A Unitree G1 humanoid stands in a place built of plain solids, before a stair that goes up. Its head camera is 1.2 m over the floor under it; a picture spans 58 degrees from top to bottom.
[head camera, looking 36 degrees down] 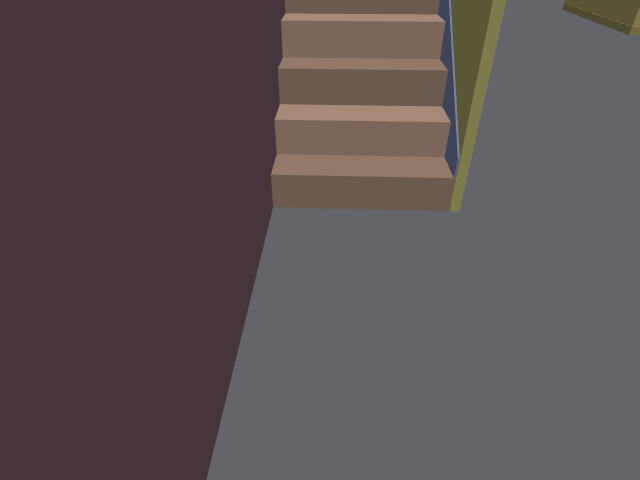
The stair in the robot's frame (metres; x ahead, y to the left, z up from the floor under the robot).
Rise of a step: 0.19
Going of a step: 0.24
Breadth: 0.92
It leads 2 degrees to the right of straight ahead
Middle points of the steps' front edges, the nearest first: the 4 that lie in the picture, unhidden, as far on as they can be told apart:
1.92 -0.21 0.19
2.16 -0.22 0.39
2.40 -0.23 0.58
2.65 -0.24 0.77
